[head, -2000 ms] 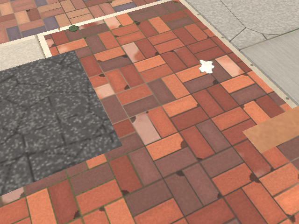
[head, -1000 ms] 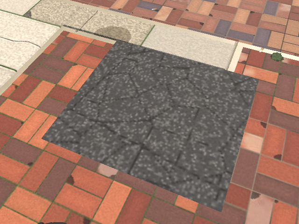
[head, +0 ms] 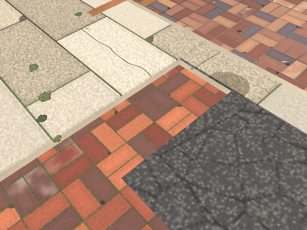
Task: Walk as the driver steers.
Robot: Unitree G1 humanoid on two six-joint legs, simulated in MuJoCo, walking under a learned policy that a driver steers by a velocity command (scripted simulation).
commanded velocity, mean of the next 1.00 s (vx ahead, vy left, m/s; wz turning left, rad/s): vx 0.98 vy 0.00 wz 0.14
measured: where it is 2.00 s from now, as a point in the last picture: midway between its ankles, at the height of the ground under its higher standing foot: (134, 48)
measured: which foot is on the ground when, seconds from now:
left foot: up 0.00-0.16, down 0.18-0.62, up 0.64-1.00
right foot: down 0.00-0.20, up 0.22-0.62, down 0.64-1.00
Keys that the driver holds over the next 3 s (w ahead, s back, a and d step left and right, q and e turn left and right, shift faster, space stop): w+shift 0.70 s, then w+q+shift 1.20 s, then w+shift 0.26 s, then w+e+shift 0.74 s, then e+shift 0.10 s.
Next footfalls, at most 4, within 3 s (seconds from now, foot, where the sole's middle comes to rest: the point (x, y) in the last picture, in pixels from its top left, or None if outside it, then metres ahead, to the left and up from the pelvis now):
0.18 left None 0.35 0.10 -0.78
0.64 right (195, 165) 0.82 -0.07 -0.78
1.10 left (162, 101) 1.25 0.10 -0.78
1.52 right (162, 53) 1.72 0.12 -0.78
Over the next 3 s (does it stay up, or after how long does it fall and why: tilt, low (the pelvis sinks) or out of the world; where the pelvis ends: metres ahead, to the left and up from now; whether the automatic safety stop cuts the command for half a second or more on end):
stays up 2.28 1.25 0.00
